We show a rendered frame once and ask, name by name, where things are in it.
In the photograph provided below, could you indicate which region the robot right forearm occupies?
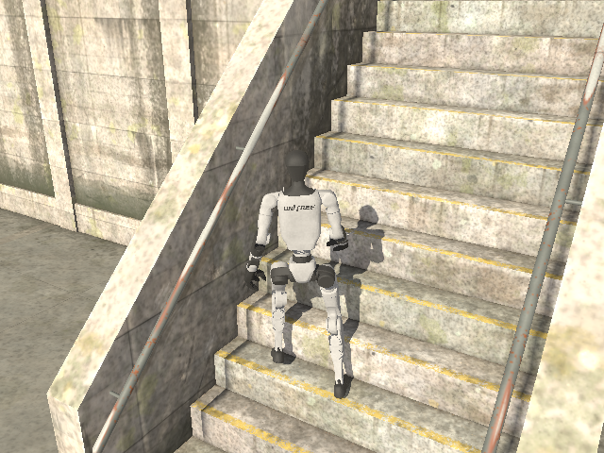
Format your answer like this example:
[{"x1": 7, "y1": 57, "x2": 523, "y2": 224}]
[{"x1": 335, "y1": 226, "x2": 348, "y2": 245}]

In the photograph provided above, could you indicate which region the robot torso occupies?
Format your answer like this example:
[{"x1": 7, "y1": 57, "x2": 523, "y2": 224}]
[{"x1": 277, "y1": 186, "x2": 322, "y2": 283}]

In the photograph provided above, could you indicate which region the robot left forearm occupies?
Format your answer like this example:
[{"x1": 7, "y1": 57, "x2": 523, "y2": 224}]
[{"x1": 246, "y1": 231, "x2": 265, "y2": 272}]

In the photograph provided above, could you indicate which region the left robot hand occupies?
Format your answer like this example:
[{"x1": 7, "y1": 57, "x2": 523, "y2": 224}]
[{"x1": 244, "y1": 268, "x2": 266, "y2": 291}]

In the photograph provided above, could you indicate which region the robot left upper arm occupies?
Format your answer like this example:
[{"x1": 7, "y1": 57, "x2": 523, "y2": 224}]
[{"x1": 256, "y1": 192, "x2": 279, "y2": 245}]

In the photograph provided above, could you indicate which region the robot right upper arm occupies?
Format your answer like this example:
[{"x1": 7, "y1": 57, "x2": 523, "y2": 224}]
[{"x1": 318, "y1": 190, "x2": 344, "y2": 240}]

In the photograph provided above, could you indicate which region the right robot hand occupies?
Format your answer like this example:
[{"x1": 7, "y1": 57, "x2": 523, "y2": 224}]
[{"x1": 327, "y1": 239, "x2": 348, "y2": 251}]

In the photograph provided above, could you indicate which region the right robot shin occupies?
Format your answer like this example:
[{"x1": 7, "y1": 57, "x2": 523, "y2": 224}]
[{"x1": 328, "y1": 317, "x2": 344, "y2": 385}]

